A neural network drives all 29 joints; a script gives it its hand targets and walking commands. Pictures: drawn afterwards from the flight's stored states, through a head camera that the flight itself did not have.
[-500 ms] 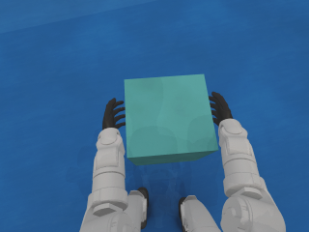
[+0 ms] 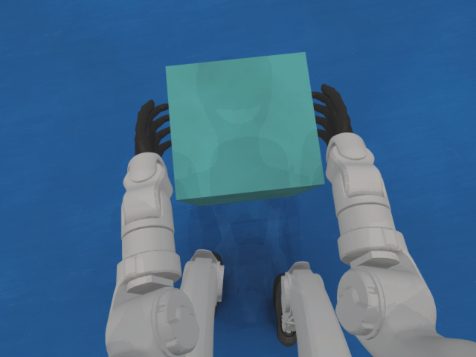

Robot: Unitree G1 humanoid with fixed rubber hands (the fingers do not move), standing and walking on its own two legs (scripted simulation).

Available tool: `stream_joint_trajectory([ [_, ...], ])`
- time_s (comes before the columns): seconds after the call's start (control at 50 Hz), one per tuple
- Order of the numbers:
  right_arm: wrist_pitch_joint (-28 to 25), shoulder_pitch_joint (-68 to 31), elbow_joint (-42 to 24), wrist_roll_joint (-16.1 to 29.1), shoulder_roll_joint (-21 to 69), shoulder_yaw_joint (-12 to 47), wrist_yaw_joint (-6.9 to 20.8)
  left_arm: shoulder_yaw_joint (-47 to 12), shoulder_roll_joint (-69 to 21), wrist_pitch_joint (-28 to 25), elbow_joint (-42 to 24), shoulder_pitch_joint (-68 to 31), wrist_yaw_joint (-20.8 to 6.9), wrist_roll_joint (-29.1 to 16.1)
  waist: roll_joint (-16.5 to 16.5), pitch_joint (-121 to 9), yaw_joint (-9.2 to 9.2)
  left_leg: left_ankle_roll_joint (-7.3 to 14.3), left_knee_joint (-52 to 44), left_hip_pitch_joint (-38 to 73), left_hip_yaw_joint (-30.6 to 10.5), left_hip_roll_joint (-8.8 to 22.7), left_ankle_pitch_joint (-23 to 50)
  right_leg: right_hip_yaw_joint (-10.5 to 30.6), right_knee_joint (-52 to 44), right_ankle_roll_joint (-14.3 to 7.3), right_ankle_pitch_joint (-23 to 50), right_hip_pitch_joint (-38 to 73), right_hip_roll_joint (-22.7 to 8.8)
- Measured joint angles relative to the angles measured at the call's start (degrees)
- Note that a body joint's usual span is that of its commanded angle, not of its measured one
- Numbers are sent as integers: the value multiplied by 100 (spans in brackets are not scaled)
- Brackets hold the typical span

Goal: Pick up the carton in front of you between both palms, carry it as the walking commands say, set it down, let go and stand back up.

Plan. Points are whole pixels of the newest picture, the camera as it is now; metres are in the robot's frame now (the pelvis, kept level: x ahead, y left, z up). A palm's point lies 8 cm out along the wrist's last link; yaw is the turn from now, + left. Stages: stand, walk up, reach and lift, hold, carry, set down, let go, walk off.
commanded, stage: set down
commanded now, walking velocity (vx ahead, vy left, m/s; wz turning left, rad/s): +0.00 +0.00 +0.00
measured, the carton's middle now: (242, 144) +0.47 +0.05 -0.16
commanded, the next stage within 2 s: none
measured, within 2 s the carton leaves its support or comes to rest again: rests again in 1.64 s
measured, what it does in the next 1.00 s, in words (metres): lowers itself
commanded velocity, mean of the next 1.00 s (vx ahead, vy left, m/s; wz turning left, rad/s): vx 0.00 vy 0.00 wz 0.00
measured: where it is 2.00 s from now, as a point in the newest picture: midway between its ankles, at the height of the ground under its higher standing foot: (246, 309)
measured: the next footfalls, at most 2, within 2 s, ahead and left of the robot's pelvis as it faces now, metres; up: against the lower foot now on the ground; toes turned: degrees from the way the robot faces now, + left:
none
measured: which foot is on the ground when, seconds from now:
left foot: down 0.00-1.00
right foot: down 0.00-1.00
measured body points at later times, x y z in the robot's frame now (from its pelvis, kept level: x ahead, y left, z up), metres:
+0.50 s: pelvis -0.03 +0.02 -0.12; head +0.30 +0.03 +0.18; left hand +0.47 +0.21 -0.25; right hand +0.53 -0.09 -0.25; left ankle +0.09 +0.15 -0.57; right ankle +0.04 -0.10 -0.57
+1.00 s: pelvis -0.03 +0.01 -0.20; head +0.36 +0.01 +0.02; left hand +0.51 +0.23 -0.37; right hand +0.58 -0.07 -0.39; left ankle +0.09 +0.15 -0.57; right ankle +0.04 -0.10 -0.57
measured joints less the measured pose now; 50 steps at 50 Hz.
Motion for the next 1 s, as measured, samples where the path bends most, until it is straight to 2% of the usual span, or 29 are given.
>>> stream_joint_trajectory([
  [0.14, 6, -467, 122, 202, -244, 227, -125, 29, 170, 8, 56, -439, 57, -175, 39, 3, 38, -35, 777, -1013, -57, -28, -153, -54, 766, 15, -176, -984, 24],
  [0.32, 124, -1304, 486, 474, -722, 469, -143, 77, 302, 131, 129, -1103, 262, -325, 57, 344, 60, 9, 1717, -1956, -20, -53, -303, -24, 1698, 110, -351, -1897, 53],
  [0.58, 91, -2613, 1250, 538, -1361, 708, -61, 162, 496, 180, 369, -2084, 532, -436, 50, 1205, 134, 62, 2709, -2840, 71, -110, -366, 50, 2752, 219, -502, -2758, 58],
  [0.8, -2, -3562, 1816, 957, -1957, 1367, -148, -4, 832, 59, 806, -2852, 779, -867, 90, 2160, 264, 6, 3526, -3275, 99, -126, -536, 61, 3648, 211, -737, -3200, 94],
  [0.9, -96, -3812, 2152, 1138, -2177, 1695, -242, -75, 1108, 23, 1336, -3280, 726, -1062, 190, 2381, 426, -49, 3862, -3399, 106, -133, -672, 59, 4033, 166, -905, -3336, 106],
  [1.0, -118, -3992, 2300, 1243, -2279, 1969, -315, -111, 1323, -46, 1657, -3499, 597, -1256, 259, 2521, 506, -122, 4132, -3518, 94, -152, -788, 40, 4352, 104, -1052, -3469, 108],
])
